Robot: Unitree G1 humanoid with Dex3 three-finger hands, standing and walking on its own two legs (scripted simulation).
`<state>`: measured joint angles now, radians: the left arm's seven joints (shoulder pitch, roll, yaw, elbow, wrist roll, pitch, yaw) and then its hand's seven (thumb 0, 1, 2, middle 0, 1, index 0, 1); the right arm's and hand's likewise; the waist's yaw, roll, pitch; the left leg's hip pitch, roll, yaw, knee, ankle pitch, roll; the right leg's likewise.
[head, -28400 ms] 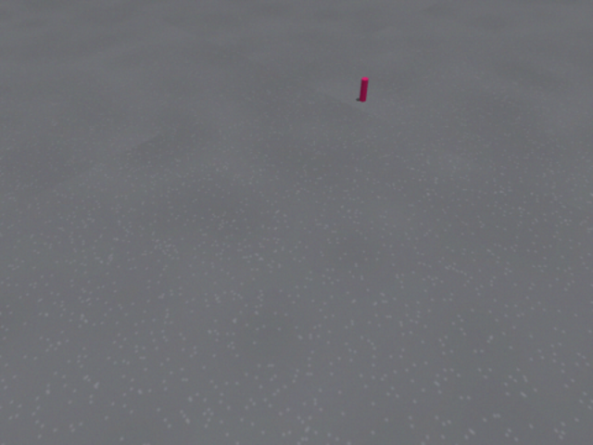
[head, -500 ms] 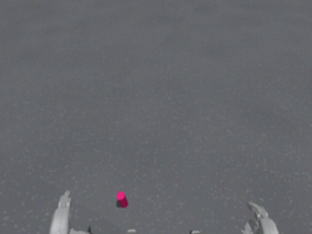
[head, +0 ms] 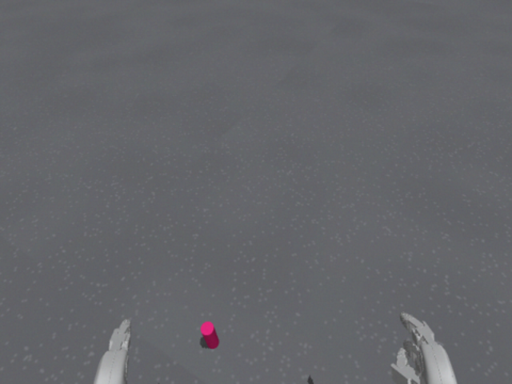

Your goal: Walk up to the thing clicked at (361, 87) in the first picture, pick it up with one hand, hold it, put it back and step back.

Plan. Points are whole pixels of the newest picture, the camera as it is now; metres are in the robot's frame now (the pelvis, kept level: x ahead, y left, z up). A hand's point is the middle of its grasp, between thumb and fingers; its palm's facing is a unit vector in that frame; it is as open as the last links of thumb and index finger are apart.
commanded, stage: home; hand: left
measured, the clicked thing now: (210, 335) +0.41 +0.20 -0.64
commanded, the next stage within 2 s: stand in 1.30 s
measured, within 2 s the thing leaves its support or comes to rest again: neither
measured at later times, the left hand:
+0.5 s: hand out of the picture +0.16 +0.17 -0.05, palm faces +0.10 -0.96 -0.28, open 17.7 cm
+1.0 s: hand out of the picture +0.16 +0.17 -0.05, palm faces +0.10 -0.96 -0.28, open 17.7 cm
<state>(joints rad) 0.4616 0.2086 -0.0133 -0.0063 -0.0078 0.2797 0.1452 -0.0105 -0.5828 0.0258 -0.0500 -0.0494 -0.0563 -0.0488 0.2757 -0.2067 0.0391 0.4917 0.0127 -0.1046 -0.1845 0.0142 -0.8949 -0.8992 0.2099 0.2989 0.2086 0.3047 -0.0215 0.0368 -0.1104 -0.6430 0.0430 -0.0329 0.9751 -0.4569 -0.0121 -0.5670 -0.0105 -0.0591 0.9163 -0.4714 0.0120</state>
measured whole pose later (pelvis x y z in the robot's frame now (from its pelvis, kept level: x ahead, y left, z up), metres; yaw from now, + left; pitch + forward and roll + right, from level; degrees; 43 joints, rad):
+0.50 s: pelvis -0.01 -0.01 +0.00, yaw +0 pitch +6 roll -2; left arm 0.46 0.20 -0.01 0.02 -0.01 0.26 0.13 -0.01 -0.59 0.02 -0.05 -0.05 -0.06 -0.05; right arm 0.29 -0.22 0.03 0.51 0.02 -0.12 -0.18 0.02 -0.90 -0.90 0.21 0.30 0.21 0.30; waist -0.03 0.04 -0.10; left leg -0.64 0.05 -0.04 0.95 -0.43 -0.03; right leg -0.57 0.00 -0.06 0.92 -0.45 0.00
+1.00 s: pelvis -0.01 -0.01 +0.00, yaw +0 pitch +6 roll -2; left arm 0.46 0.20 -0.01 0.01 -0.01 0.25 0.13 -0.01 -0.59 0.02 -0.05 -0.05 -0.06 -0.05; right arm 0.28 -0.21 0.03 0.52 0.01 -0.14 -0.18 0.02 -0.90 -0.90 0.21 0.30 0.21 0.30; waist -0.02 0.03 -0.10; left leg -0.63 0.05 -0.03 0.96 -0.43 -0.02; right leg -0.57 -0.01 -0.05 0.92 -0.46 0.00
